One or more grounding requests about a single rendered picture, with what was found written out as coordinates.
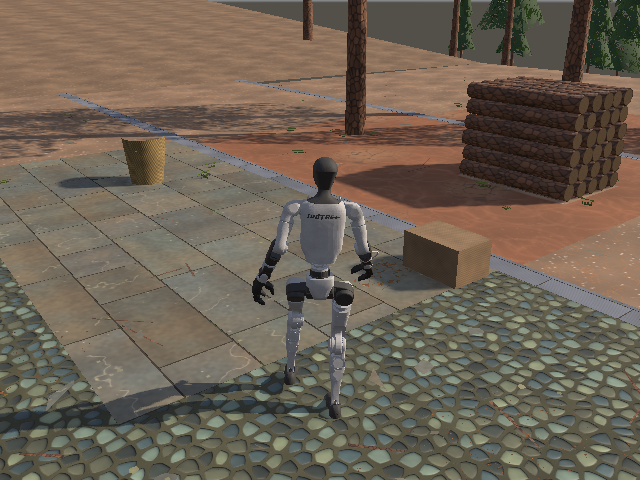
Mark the left robot hand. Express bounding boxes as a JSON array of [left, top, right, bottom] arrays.
[[252, 278, 274, 305]]

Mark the right robot upper arm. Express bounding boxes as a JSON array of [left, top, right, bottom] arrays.
[[344, 201, 370, 255]]

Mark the right robot forearm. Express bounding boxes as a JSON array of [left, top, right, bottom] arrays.
[[358, 240, 373, 269]]

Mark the left robot forearm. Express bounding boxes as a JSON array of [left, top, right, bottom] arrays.
[[256, 239, 281, 283]]

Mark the right robot hand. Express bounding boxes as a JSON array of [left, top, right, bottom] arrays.
[[351, 264, 374, 281]]

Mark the left robot upper arm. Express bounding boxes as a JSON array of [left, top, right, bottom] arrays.
[[272, 200, 303, 255]]

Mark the left robot thigh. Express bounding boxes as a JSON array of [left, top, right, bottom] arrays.
[[286, 277, 306, 329]]

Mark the humanoid robot torso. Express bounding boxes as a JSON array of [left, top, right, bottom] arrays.
[[299, 195, 346, 300]]

